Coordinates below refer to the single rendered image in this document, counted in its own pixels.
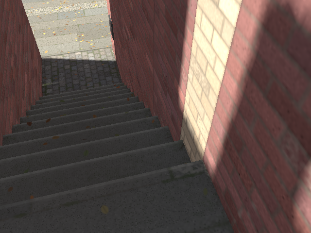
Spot stairs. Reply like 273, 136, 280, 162
0, 83, 191, 206

